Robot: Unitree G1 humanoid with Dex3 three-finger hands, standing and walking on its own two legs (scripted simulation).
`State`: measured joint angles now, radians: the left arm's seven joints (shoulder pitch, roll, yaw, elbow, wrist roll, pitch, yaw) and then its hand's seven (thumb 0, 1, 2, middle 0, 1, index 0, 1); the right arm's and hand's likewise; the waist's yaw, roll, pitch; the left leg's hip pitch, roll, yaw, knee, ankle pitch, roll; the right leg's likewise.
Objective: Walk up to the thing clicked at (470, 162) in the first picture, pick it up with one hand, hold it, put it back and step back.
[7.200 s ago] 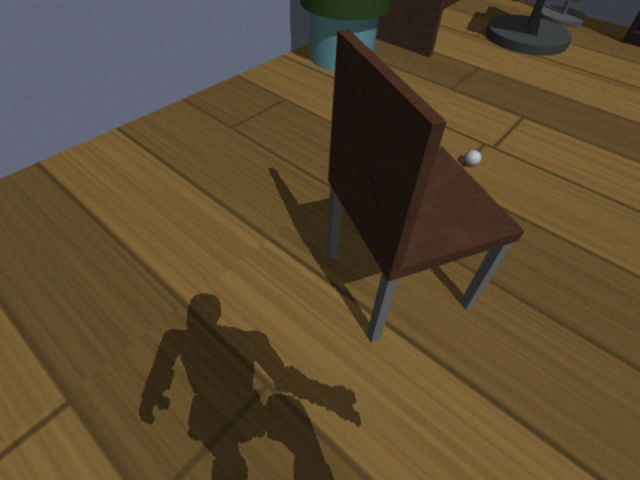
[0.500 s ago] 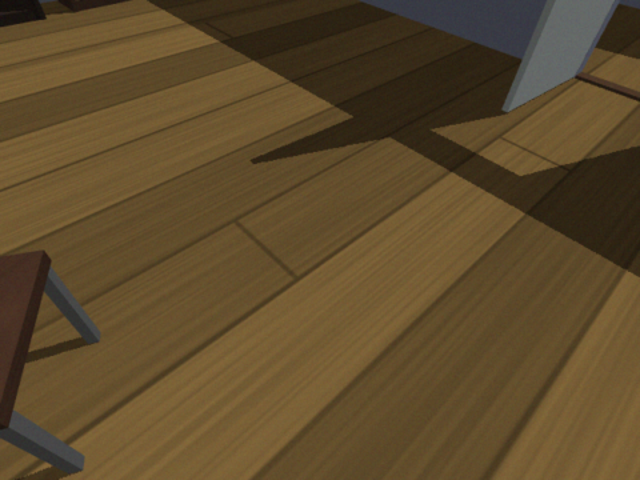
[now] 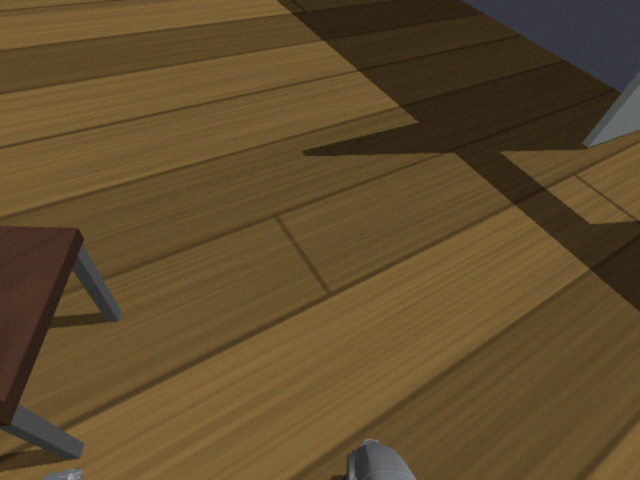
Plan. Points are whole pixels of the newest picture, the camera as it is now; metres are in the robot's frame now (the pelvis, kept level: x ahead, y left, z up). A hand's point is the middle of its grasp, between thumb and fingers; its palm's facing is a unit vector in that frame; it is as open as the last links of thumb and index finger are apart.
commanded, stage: walk up
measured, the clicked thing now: out of the picture +1.16 +1.33 -0.73
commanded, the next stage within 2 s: stand in 1.88 s
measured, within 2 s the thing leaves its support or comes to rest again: neither
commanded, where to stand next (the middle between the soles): +0.08 -0.05 m, yaw +10 degrees
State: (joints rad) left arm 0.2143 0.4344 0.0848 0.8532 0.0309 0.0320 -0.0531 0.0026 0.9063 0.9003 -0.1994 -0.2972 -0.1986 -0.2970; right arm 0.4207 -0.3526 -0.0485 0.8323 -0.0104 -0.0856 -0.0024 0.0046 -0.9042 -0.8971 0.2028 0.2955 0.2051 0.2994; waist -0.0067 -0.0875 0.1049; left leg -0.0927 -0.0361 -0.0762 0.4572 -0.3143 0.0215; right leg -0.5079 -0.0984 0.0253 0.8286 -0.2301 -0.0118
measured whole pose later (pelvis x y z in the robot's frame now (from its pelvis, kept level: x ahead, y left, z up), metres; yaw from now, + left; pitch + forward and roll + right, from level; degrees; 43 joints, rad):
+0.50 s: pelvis +0.04 -0.06 -0.03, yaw +10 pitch -2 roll +0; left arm 0.12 0.37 0.04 0.81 0.02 0.03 -0.01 0.00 0.90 0.90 -0.20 -0.30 -0.20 -0.30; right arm 0.26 -0.40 -0.04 0.84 -0.01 -0.01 -0.02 0.00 -0.91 -0.90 0.20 0.29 0.20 0.30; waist 0.01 -0.02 0.14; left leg -0.35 -0.01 0.00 0.75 -0.38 0.01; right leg -0.40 -0.08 -0.16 0.72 -0.29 -0.04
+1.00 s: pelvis +0.00 -0.07 -0.02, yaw +11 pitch -4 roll -1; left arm 0.24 0.36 0.01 0.99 0.03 -0.02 0.00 0.00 0.90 0.90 -0.20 -0.30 -0.20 -0.30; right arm 0.15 -0.38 -0.04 0.91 -0.01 0.02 0.02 0.01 -0.91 -0.90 0.20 0.29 0.20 0.30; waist 0.01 0.05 0.09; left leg -0.33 0.01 -0.01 0.62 -0.20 0.01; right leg -0.18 -0.03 0.00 0.62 -0.38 0.04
